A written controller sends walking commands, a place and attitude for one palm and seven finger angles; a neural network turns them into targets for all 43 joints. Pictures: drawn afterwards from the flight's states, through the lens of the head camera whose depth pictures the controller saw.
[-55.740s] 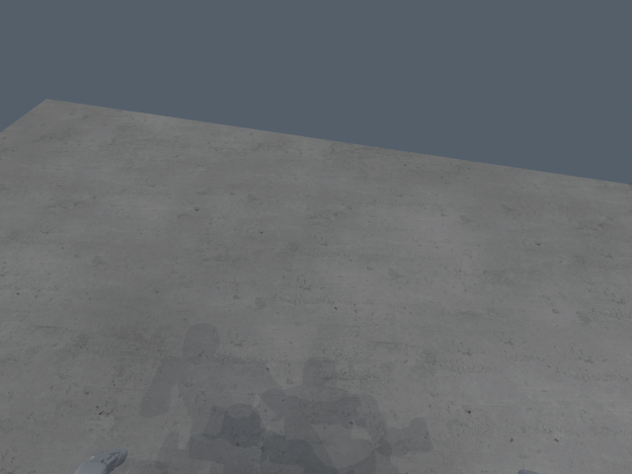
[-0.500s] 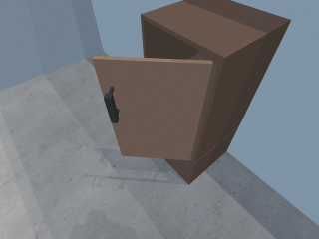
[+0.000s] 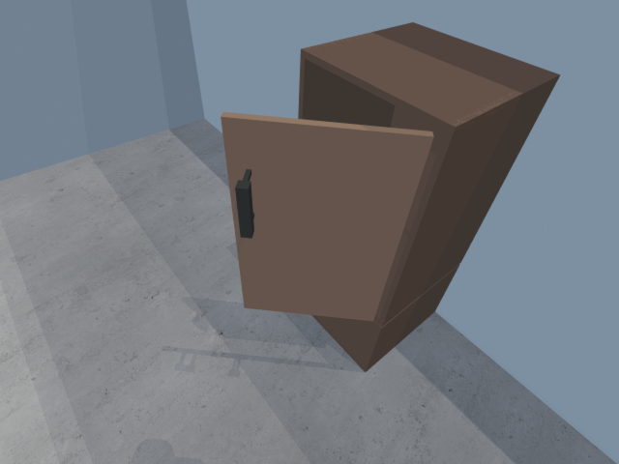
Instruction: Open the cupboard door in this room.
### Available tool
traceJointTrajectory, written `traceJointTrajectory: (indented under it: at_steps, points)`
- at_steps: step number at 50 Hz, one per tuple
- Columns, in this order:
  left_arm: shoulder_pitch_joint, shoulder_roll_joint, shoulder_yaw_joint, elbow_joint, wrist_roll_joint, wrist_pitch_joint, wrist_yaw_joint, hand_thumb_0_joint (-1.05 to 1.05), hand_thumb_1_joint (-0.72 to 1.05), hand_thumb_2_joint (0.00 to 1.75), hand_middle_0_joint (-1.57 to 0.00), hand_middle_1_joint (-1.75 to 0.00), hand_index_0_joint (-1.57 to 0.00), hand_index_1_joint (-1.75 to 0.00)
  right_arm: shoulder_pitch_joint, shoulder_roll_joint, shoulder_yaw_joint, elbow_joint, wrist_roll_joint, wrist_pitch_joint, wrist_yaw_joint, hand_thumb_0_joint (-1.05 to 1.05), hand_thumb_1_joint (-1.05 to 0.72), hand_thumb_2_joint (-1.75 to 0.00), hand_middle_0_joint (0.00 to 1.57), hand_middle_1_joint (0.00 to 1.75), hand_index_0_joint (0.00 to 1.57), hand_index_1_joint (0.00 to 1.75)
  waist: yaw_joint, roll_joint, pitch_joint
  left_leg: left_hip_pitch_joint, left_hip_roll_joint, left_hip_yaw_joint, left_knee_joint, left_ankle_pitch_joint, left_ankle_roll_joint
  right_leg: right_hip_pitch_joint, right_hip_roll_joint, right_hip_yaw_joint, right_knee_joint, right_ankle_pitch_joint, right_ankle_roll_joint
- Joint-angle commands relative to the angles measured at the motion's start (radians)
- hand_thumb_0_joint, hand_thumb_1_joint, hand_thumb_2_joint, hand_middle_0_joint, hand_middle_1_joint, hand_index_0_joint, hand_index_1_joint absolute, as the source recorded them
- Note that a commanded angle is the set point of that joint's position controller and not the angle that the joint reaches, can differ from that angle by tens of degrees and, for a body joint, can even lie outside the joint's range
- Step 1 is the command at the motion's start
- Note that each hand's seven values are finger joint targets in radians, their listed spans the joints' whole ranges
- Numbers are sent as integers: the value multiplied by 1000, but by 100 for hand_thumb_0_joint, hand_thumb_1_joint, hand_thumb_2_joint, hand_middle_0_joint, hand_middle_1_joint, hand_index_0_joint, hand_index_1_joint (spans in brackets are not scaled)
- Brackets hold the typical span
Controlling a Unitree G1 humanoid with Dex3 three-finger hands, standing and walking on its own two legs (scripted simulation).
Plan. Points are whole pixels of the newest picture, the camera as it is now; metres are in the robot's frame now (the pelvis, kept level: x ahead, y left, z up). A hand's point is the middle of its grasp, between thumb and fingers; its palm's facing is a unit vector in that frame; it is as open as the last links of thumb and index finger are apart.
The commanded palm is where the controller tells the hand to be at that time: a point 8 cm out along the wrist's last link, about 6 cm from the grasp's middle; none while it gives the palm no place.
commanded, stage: shuffle to correct the standing spot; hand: left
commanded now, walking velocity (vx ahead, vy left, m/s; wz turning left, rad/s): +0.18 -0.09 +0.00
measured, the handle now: (247, 203) +0.59 +0.16 -0.02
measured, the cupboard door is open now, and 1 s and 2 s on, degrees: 45 45 45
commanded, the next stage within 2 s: come to a stop and stand still in 0.18 s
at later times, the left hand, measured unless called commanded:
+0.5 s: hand out of the picture -0.02 +0.16 -0.19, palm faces +0.02 -0.99 -0.15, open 7.4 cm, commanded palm none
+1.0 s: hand out of the picture +0.11 +0.18 -0.17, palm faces -0.02 -0.98 -0.21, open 7.3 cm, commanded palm none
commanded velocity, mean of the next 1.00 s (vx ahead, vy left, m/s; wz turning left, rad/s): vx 0.04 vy -0.02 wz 0.00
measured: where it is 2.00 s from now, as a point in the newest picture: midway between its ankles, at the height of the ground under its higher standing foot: outside the picture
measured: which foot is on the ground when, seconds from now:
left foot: down 0.00-1.00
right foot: down 0.00-1.00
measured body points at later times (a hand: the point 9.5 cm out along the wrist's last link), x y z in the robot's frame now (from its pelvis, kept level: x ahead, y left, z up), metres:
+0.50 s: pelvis +0.03 +0.01 -0.01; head +0.03 +0.02 +0.44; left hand -0.02 +0.21 -0.17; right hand +0.04 -0.22 -0.16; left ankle +0.06 +0.08 -0.74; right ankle +0.01 -0.12 -0.74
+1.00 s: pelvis +0.07 +0.01 +0.00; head +0.09 +0.01 +0.45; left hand +0.11 +0.24 -0.16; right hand +0.09 -0.22 -0.15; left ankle +0.06 +0.08 -0.74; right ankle +0.02 -0.12 -0.74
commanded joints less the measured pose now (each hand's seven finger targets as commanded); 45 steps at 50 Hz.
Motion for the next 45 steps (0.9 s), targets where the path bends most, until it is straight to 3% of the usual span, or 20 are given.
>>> traceJointTrajectory:
  at_steps: [1, 4, 11, 13, 15, 16, 17, 18, 19, 20, 21, 22, 23, 24, 26, 27, 29, 34, 37, 45]
  points:
    - [78, 50, 8, -18, 3, -14, 0, 0, 90, 90, -20, -30, -20, -30, 21, -117, -18, -39, 0, -20, -11, 0, -90, -90, 20, 30, 20, 30, 10, 30, 105, -107, 126, -200, -218, -351, -4, -15, -54, 94, -98, -177, -35]
    - [98, 38, 11, -7, 10, -7, -5, 0, 90, 90, -20, -30, -20, -30, 30, -130, -27, -21, -2, -11, -13, 0, -90, -90, 20, 30, 20, 30, 11, 60, 107, -117, 157, -247, -260, -491, 20, -21, -15, 49, -32, -232, -34]
    - [135, 4, 17, 16, 11, -8, -19, 0, 90, 90, -20, -30, -20, -30, 18, -132, -43, -2, -2, -13, -22, 0, -90, -90, 20, 30, 20, 30, 15, 75, 138, -121, 183, -260, -252, -509, 47, -25, 10, 52, -11, -184, -48]
    - [151, 9, 21, 19, 11, -13, -20, 0, 90, 90, -20, -30, -20, -30, 17, -115, -44, -5, -1, -16, -22, 0, -90, -90, 20, 30, 20, 30, 18, 31, 133, -128, 163, -227, -205, -468, 40, -7, -8, 88, -54, -206, -59]
    - [159, 9, 21, 25, 8, -22, -16, 0, 90, 90, -20, -30, -20, -30, 9, -89, -38, -7, 1, -23, -21, 0, -90, -90, 20, 30, 20, 30, 16, -20, 140, -129, 114, -156, -109, -369, 19, -25, -57, 178, -116, -243, -82]
    - [202, 71, 16, 64, 24, -27, 22, 0, 90, 90, -20, -30, -20, -30, -131, -129, -35, -63, -5, -3, -8, 0, -90, -90, 20, 30, 20, 30, 71, -32, 209, -111, 47, -16, 106, -287, -44, -131, -82, 214, -190, -176, -71]
    - [116, 109, 13, 15, 8, -39, 20, 0, 90, 90, -20, -30, -20, -30, -70, -43, -27, -95, -8, 3, 10, 0, -90, -90, 20, 30, 20, 30, -20, -46, 145, -58, 27, 7, 238, -252, -43, -229, -165, 336, -276, -486, -115]
    - [70, 131, 24, -15, 5, -53, 22, 0, 90, 90, -20, -30, -20, -30, -12, -32, -19, -87, -16, 0, 19, 0, -90, -90, 20, 30, 20, 30, -47, 39, 91, -6, 37, 8, 244, -205, -44, -238, -201, 351, -278, -480, -143]
    - [29, 111, 24, -19, 3, -59, 20, 0, 90, 90, -20, -30, -20, -30, 17, -17, -21, -76, -9, -5, 17, 0, -90, -90, 20, 30, 20, 30, -68, 65, 102, 45, 48, -9, 182, -161, -40, -266, -167, 282, -237, -393, -134]
    - [26, 82, 19, -8, 3, -62, 18, 0, 90, 90, -20, -30, -20, -30, 50, -20, -12, -69, -4, -18, 11, 0, -90, -90, 20, 30, 20, 30, -71, 57, 82, 91, 56, -33, 87, -133, -40, -246, -129, 228, -162, -273, -118]
    - [39, 49, 13, 8, 4, -60, 17, 0, 90, 90, -20, -30, -20, -30, 67, -39, -12, -57, -1, -29, 4, 0, -90, -90, 20, 30, 20, 30, -58, 83, 74, 99, 89, -85, 28, -83, -29, -214, -77, 174, -83, -204, -94]
    - [57, 31, 9, 15, 6, -48, 16, 0, 90, 90, -20, -30, -20, -30, 67, -68, -14, -57, 1, -34, -2, 0, -90, -90, 20, 30, 20, 30, -41, 115, 93, 40, 138, -160, -39, -113, -3, -174, -28, 126, -30, -210, -73]
    - [82, 17, 7, 26, 12, -43, 16, 0, 90, 90, -20, -30, -20, -30, 60, -90, -15, -55, 1, -38, -7, 0, -90, -90, 20, 30, 20, 30, -20, 165, 99, -14, 183, -226, -102, -115, 28, -114, -6, 75, 26, -167, -54]
    - [100, 9, 5, 30, 10, -40, 13, 0, 90, 90, -20, -30, -20, -30, 32, -105, -17, -60, 2, -39, -13, 0, -90, -90, 20, 30, 20, 30, 0, 147, 99, -39, 201, -258, -139, -127, 47, -75, 6, 63, 45, -129, -46]
    - [99, -1, 1, 39, 8, -39, 9, 0, 90, 90, -20, -30, -20, -30, -1, -110, -16, -67, 5, -39, -18, 0, -90, -90, 20, 30, 20, 30, 14, 23, 128, -76, 178, -232, -147, -141, 44, -37, -9, 85, 10, -60, -45]
    - [93, 1, 0, 39, 6, -39, 9, 0, 90, 90, -20, -30, -20, -30, -6, -107, -14, -65, 7, -41, -18, 0, -90, -90, 20, 30, 20, 30, 14, 3, 135, -74, 159, -206, -141, -120, 34, -28, -22, 99, -9, -28, -45]
    - [84, 20, 5, 39, 2, -44, 10, 0, 90, 90, -20, -30, -20, -30, -3, -95, -9, -47, 6, -49, -19, 0, -90, -90, 20, 30, 20, 30, 9, 7, 78, 6, 133, -149, -94, 66, 18, 1, -44, 118, -16, 82, -43]
    - [38, 53, 9, 23, -3, -39, 15, 0, 90, 90, -20, -30, -20, -30, 1, -105, -4, -14, 6, -52, -24, 0, -90, -90, 20, 30, 20, 30, 2, 6, 34, 91, 126, -110, -59, 259, 5, 39, -63, 118, -17, 186, -33]
    - [14, 65, 9, 14, -5, -30, 15, 0, 90, 90, -20, -30, -20, -30, -14, -114, -4, -3, 5, -47, -25, 0, -90, -90, 20, 30, 20, 30, 2, 11, 48, 101, 127, -110, -72, 247, 3, 35, -63, 118, -26, 162, -30]
    - [-19, 95, 11, 1, -6, -27, 15, 0, 90, 90, -20, -30, -20, -30, -45, -122, -5, 14, 6, -42, -24, 0, -90, -90, 20, 30, 20, 30, 4, 1, 19, 138, 123, -96, -67, 279, -4, 71, -79, 129, -40, 253, -30]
